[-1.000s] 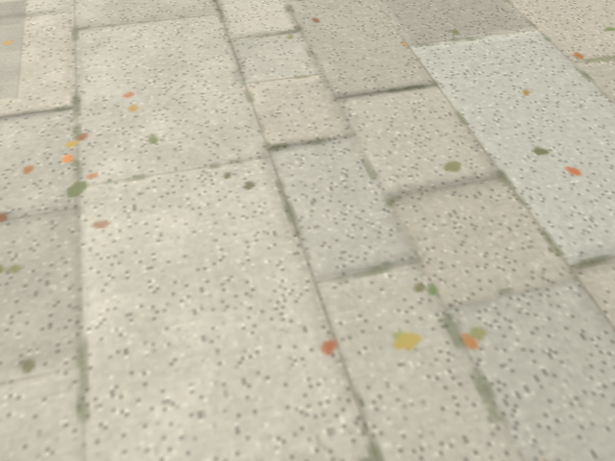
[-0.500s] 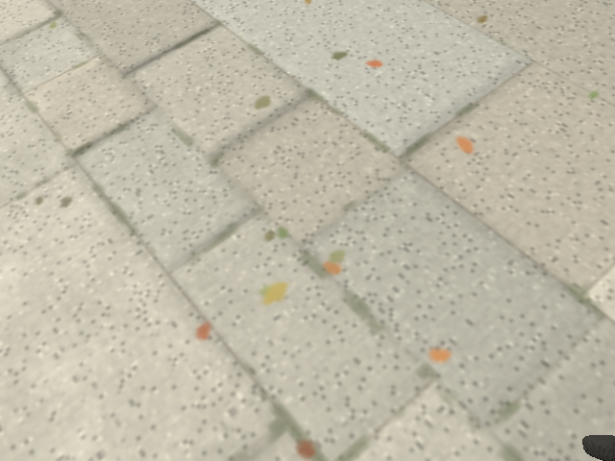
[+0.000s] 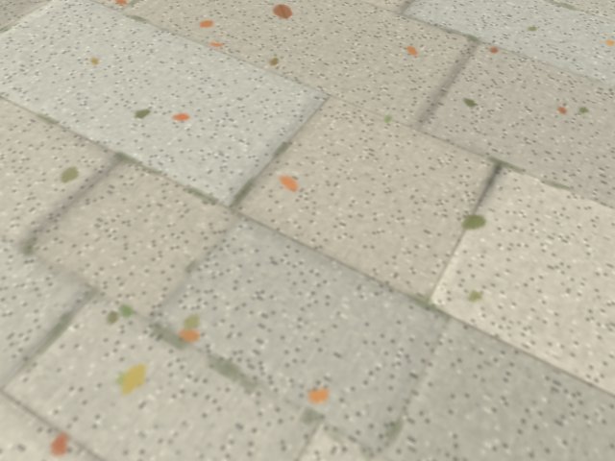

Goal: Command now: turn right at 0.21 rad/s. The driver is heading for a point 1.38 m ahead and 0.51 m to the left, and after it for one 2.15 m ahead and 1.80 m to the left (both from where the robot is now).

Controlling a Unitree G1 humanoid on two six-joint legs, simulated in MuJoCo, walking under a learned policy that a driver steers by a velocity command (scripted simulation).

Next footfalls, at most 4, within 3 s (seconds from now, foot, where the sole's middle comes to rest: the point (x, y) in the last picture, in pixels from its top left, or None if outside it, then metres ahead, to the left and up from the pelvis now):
0.18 right None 0.02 -0.15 -0.77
0.50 left None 0.16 0.14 -0.78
0.96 right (343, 382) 0.64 -0.10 -0.78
1.44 left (196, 266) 0.96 0.27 -0.78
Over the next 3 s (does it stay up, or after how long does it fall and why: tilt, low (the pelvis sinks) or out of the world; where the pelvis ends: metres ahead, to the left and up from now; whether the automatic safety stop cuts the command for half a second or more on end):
stays up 1.50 0.79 0.00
